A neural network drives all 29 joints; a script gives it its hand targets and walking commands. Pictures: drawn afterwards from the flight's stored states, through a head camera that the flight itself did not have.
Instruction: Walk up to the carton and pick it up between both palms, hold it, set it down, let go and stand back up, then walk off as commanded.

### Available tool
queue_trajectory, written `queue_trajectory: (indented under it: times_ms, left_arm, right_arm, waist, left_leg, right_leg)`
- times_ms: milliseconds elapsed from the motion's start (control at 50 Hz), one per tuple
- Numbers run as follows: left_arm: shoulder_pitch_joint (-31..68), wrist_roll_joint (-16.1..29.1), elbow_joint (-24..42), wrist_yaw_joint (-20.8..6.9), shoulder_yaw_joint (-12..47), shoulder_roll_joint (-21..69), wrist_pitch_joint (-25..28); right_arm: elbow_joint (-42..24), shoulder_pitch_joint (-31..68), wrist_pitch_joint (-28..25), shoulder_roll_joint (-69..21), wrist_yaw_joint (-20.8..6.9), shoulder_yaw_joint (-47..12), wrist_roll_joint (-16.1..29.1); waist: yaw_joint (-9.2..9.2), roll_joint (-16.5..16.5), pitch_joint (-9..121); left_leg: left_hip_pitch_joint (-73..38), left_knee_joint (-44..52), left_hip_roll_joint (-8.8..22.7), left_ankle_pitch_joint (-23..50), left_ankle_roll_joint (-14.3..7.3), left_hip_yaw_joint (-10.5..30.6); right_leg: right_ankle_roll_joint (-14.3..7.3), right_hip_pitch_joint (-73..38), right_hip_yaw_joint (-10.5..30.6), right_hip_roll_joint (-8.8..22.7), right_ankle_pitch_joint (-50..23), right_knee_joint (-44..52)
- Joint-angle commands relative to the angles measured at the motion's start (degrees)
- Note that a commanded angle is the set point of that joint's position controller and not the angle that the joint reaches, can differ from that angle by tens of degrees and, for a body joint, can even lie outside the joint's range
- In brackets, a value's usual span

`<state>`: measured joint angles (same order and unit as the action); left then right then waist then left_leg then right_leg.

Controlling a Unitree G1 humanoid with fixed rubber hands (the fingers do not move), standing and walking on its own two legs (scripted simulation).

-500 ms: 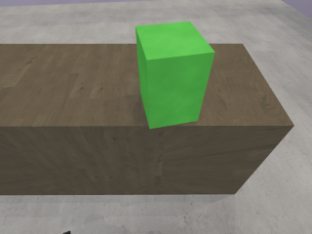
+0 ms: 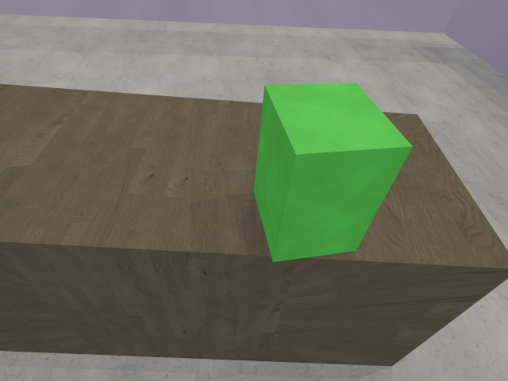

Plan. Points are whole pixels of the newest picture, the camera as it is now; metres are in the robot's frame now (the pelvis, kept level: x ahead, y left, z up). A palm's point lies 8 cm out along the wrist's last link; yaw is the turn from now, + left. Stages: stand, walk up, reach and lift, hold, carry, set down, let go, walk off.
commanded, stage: walk up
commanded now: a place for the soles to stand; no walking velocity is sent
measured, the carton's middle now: (313, 174) +0.49 -0.10 +0.07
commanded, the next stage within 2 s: none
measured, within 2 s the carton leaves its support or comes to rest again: neither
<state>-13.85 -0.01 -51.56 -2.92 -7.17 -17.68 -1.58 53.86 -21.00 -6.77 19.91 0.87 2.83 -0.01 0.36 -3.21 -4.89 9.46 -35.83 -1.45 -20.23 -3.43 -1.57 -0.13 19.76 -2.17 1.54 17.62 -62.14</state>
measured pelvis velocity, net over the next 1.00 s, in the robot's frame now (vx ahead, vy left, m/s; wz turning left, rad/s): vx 0.07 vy -0.23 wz -0.01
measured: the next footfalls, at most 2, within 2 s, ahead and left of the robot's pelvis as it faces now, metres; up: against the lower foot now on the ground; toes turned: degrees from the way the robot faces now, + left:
right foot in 0.36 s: +0.19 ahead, -0.16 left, +0.00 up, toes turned -3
left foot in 0.74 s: +0.23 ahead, -0.03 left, +0.00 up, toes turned -4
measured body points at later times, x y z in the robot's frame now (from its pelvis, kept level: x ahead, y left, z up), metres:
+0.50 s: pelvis +0.11 -0.12 -0.01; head +0.16 -0.13 +0.43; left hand +0.19 +0.17 -0.13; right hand +0.16 -0.43 -0.15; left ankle +0.06 +0.06 -0.65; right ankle +0.15 -0.16 -0.73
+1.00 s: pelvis +0.07 -0.23 -0.04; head +0.16 -0.27 +0.40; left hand +0.18 +0.06 -0.15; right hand +0.17 -0.53 -0.19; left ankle +0.16 -0.04 -0.70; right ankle +0.09 -0.33 -0.73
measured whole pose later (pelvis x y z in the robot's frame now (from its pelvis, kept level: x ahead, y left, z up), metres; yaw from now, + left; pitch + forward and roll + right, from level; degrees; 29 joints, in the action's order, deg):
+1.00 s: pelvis +0.07 -0.23 -0.04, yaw -1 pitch -5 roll +2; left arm -6.6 0.0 -50.7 2.2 -2.6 -17.3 -0.1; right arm 53.8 -3.5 3.0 20.8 1.2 3.1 0.0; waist -1.9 2.5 -16.6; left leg 29.2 -58.9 -3.4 -27.9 0.6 11.8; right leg -1.3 20.4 3.2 -2.3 28.7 -53.1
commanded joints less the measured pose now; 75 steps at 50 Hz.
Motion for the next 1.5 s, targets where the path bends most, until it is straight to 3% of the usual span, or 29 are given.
queue_trajectory:
  times_ms: [0, 80, 260, 320, 340, 360, 400, 440, 560, 620, 640, 660, 680, 700, 720, 740, 780, 820, 860, 880, 900, 920, 960, 1040, 1100, 1260, 1380, 1440, 1480]
  left_arm:
    - [2.5, -0.7, 4.7, -0.1, -1.9, -14.6, 1.0]
    - [6.6, -0.4, 6.9, 0.1, -1.7, -14.3, 0.7]
    - [12.1, -1.2, 9.9, 0.0, -2.1, -15.3, 1.2]
    - [0.1, -0.9, 5.4, 0.7, -2.6, -14.8, 2.7]
    - [-8.2, -1.2, 2.7, 1.4, -3.6, -16.7, 3.2]
    - [-9.4, -1.8, 2.1, 2.4, -4.5, -21.2, 3.7]
    - [-5.3, 0.7, 3.9, 2.9, -3.3, -20.9, 3.8]
    - [-2.1, 0.0, 3.8, 3.8, -2.4, -17.4, 3.9]
    - [1.9, 0.5, 5.2, 5.3, -1.9, -15.9, 3.0]
    - [14.7, -0.9, 9.8, 5.3, -2.8, -16.0, 1.0]
    - [20.9, -1.0, 12.3, 5.2, -3.2, -16.5, 0.5]
    - [26.2, -0.5, 13.9, 5.3, -3.2, -16.1, 0.0]
    - [22.4, 0.7, 13.6, 5.7, -3.1, -15.2, -0.2]
    - [10.4, 1.3, 10.7, 6.1, -1.4, -10.0, -0.6]
    - [1.1, 0.8, 5.7, 5.8, -1.9, -12.2, -1.5]
    - [-6.4, 1.5, 2.6, 5.7, -2.3, -12.7, -1.5]
    - [-7.1, 1.1, 2.5, 4.7, -1.6, -12.9, -2.4]
    - [-0.8, 1.1, 3.5, 4.8, -1.5, -14.5, -1.1]
    - [-4.0, 1.3, 1.9, 5.7, -1.0, -13.4, 1.8]
    - [-5.7, 0.7, 0.7, 6.5, -1.1, -13.5, 3.3]
    - [-5.2, -0.1, 0.8, 7.2, -1.7, -17.2, 3.7]
    - [-4.9, -1.1, 2.2, 7.6, -3.1, -22.8, 4.0]
    - [4.0, -0.2, 4.9, 9.1, -4.2, -26.0, 3.8]
    - [3.1, -0.1, 2.6, 9.7, -2.8, -19.7, 4.3]
    - [-2.7, 0.1, 1.5, 9.8, -3.9, -18.1, 5.4]
    - [-4.2, -0.4, 3.0, 9.4, -4.3, -18.8, 6.2]
    - [-1.8, -1.1, 4.1, 8.5, -3.6, -20.5, 5.9]
    - [1.8, -1.7, 4.9, 8.4, -3.7, -22.6, 5.6]
    - [7.2, -1.9, 5.5, 8.2, -3.2, -22.8, 5.2]
  right_arm:
    - [-4.5, -5.2, -1.9, 16.5, 1.6, 5.4, -0.4]
    - [-4.3, -7.3, -1.5, 16.4, 2.2, 5.3, -0.3]
    - [-5.8, -4.8, -1.1, 19.8, 3.2, 5.8, -0.8]
    - [-7.2, 4.3, -0.4, 18.9, 2.7, 5.3, -1.0]
    - [-7.8, 5.8, -0.1, 15.1, 2.5, 4.2, -0.4]
    - [-7.7, 1.1, 0.0, 9.1, 2.3, 2.2, 0.5]
    - [-5.2, -2.3, 1.6, 13.2, 3.2, 2.8, 0.8]
    - [-3.8, -1.0, 2.3, 14.4, 2.8, 3.2, 0.9]
    - [-0.4, -3.5, 5.2, 12.0, 2.4, 1.9, 0.9]
    - [3.4, -15.3, 6.4, 14.3, 3.4, 3.5, 0.6]
    - [4.7, -21.8, 6.5, 15.8, 3.9, 4.7, 0.4]
    - [5.7, -25.6, 6.0, 16.0, 4.7, 5.6, 0.3]
    - [3.2, -14.6, 5.4, 13.9, 5.8, 5.8, 0.7]
    - [-1.9, 5.5, 5.6, 11.0, 6.4, 4.4, -0.7]
    - [-5.4, 18.7, 5.8, 11.1, 5.9, 3.5, -0.8]
    - [-8.3, 29.3, 6.6, 12.0, 4.9, 2.8, -1.6]
    - [-10.5, 32.9, 5.8, 15.2, 4.5, 2.3, -1.5]
    - [-7.7, 22.2, 6.2, 14.7, 3.3, 3.0, -1.8]
    - [-7.2, 17.1, 8.1, 15.1, 1.6, 3.3, -2.0]
    - [-6.7, 14.4, 8.9, 13.4, 0.8, 3.1, -2.2]
    - [-6.6, 12.1, 9.3, 11.1, 0.2, 2.6, -2.6]
    - [-7.2, 9.8, 9.6, 10.1, 0.3, 2.3, -2.7]
    - [-7.5, 11.4, 10.5, 16.5, 0.8, 4.9, -2.7]
    - [-4.6, 11.3, 11.4, 14.1, -0.5, 5.4, -2.3]
    - [-3.9, 9.6, 11.4, 13.7, -0.6, 5.1, -2.9]
    - [-2.9, 9.7, 11.0, 13.6, 0.7, 4.8, -2.3]
    - [-4.5, 10.7, 10.5, 14.8, 0.8, 5.5, -2.8]
    - [-5.0, 9.3, 10.1, 15.7, -0.3, 6.3, -2.9]
    - [-3.5, 4.7, 9.5, 15.8, -1.1, 6.7, -3.1]
  waist:
    - [-1.39, 4.5, -5.5]
    - [-2.37, 6.0, -5.9]
    - [-2.58, 6.3, -9.3]
    - [5.62, 5.7, -2.3]
    - [9.64, -1.8, 3.4]
    - [6.72, -19.2, 5.0]
    - [3.68, -7.4, 7.8]
    - [1.86, -0.3, 3.0]
    - [-0.99, -11.1, 4.7]
    - [-7.12, -16.9, 7.1]
    - [-12.80, -13.6, 8.4]
    - [-18.07, -1.7, 8.4]
    - [-16.43, 25.4, 10.9]
    - [-4.62, 27.4, 9.7]
    - [3.56, 13.7, 6.1]
    - [10.56, 15.3, 1.6]
    - [10.25, 14.7, -5.1]
    - [3.38, 16.9, -5.0]
    - [3.47, 14.4, 3.0]
    - [3.65, 8.9, 6.3]
    - [1.64, -1.0, 8.6]
    - [0.44, -10.1, 10.2]
    - [-1.06, -1.3, 9.9]
    - [-1.24, -2.3, 1.6]
    - [0.53, -4.1, 8.7]
    - [1.20, -1.9, 8.8]
    - [1.71, -2.9, 6.2]
    - [0.63, -6.7, 4.7]
    - [-3.15, -9.2, 5.6]
  left_leg:
    - [-6.0, 19.9, 14.6, 22.0, 3.0, 22.2]
    - [-10.6, 15.8, 14.9, 36.3, 0.6, 19.0]
    - [-10.3, 11.2, 21.9, 34.6, -11.1, 21.9]
    - [0.6, -5.5, 14.6, 47.2, -6.0, 10.0]
    - [5.6, -23.1, 8.9, 41.4, -2.4, 6.5]
    - [16.4, -37.2, -1.5, 4.6, 1.1, 2.6]
    - [19.4, -37.0, -4.0, -12.3, 0.0, 9.1]
    - [21.9, -38.2, -1.2, -7.6, 0.9, 9.0]
    - [16.8, -25.7, -3.8, -1.7, 2.3, 4.1]
    - [5.7, -8.4, -6.4, -6.9, 3.1, -3.7]
    - [-0.8, 4.3, -4.1, -2.8, 0.3, -5.3]
    - [-6.2, 16.7, -0.2, 10.3, -2.8, -7.0]
    - [-4.6, 19.1, 7.2, 34.8, -5.5, 4.2]
    - [-3.4, 11.5, 12.2, 35.7, -11.3, 21.9]
    - [15.2, 9.1, 16.5, 20.1, -11.8, 27.3]
    - [27.6, 12.1, 16.5, 11.7, -8.7, 21.2]
    - [38.1, 18.4, 19.6, 10.7, -11.4, 23.9]
    - [27.5, 10.6, 15.0, 11.6, -9.2, 24.7]
    - [7.8, -8.3, 9.0, 30.2, -4.1, 15.4]
    - [6.0, -18.5, 4.9, 26.0, -1.2, 12.5]
    - [17.7, -24.6, -0.8, -3.5, 0.2, 11.9]
    - [30.5, -30.4, -6.1, -16.4, 2.7, 13.2]
    - [30.4, -37.6, -4.4, -12.9, 2.2, 22.8]
    - [29.2, -35.2, -4.5, -2.1, 2.8, 20.9]
    - [28.9, -36.5, -5.5, -0.1, 2.4, 20.5]
    - [25.2, -32.3, -2.8, -2.0, 2.6, 18.8]
    - [23.0, -29.1, 0.1, -9.7, 2.9, 14.9]
    - [17.7, -23.3, 3.7, -12.0, 1.6, 11.5]
    - [7.4, -10.1, 5.4, -8.7, -0.7, 10.0]
  right_leg:
    - [0.0, 16.8, 8.8, 1.3, -2.4, 2.5]
    - [-0.5, 19.3, 7.3, 1.2, 0.0, 3.6]
    - [-1.7, 17.2, 6.8, 6.0, 8.4, 15.1]
    - [-5.4, -8.6, 1.9, 2.2, 0.0, 31.8]
    - [-6.0, -19.2, 4.4, 2.4, -9.7, 36.4]
    - [-7.6, -24.4, 22.4, 13.6, -25.0, 39.4]
    - [-10.0, -23.0, 35.1, 21.3, -31.5, 41.6]
    - [-2.9, -21.1, 24.5, 17.1, -33.4, 40.2]
    - [17.7, -17.2, 2.3, 3.3, -58.6, 39.0]
    - [30.3, -14.6, -5.0, -1.9, -70.6, 40.6]
    - [32.5, -11.9, -7.7, -5.0, -78.1, 27.0]
    - [28.9, -8.0, -5.7, -7.8, -73.7, 3.1]
    - [15.7, -5.2, 4.1, -5.7, -28.8, -24.3]
    - [7.1, 6.2, 11.5, -4.4, 22.5, -28.2]
    - [0.6, -1.5, 18.8, -0.1, 19.9, -23.0]
    - [-2.7, -7.4, 21.7, 0.4, 20.9, -19.0]
    - [-1.7, -10.4, 17.6, -5.5, 17.8, -20.1]
    - [-1.9, -6.1, 14.2, 0.5, 22.4, 2.8]
    - [-0.1, -3.7, 10.6, 3.5, 6.4, 37.3]
    - [3.6, -6.8, 13.4, 4.0, -6.8, 46.1]
    - [5.6, -14.4, 21.9, 6.6, -18.0, 38.8]
    - [2.7, -18.2, 35.0, 15.8, -31.2, 33.8]
    - [-5.7, -11.8, 50.5, 23.7, -20.7, 40.3]
    - [8.1, -11.6, 26.3, 10.8, -19.1, 34.4]
    - [12.5, -23.2, 23.7, 9.6, -22.9, 33.6]
    - [4.9, -22.1, 26.8, 14.0, -19.0, 34.3]
    - [-12.9, -15.0, 27.6, 18.8, -13.0, 33.0]
    - [-14.8, -8.4, 27.1, 20.6, -12.0, 33.0]
    - [-11.2, -1.1, 23.5, 17.9, -11.8, 30.6]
